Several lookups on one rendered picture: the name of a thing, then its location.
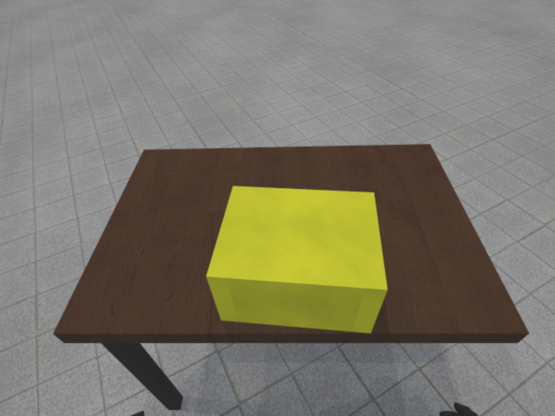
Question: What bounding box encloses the table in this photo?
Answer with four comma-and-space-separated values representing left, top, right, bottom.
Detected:
53, 144, 529, 410

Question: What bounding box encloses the carton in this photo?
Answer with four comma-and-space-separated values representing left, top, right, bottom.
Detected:
206, 186, 388, 334

